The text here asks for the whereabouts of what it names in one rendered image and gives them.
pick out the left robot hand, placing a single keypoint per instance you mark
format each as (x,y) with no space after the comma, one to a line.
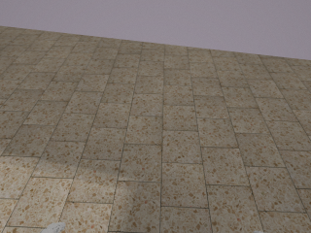
(54,227)

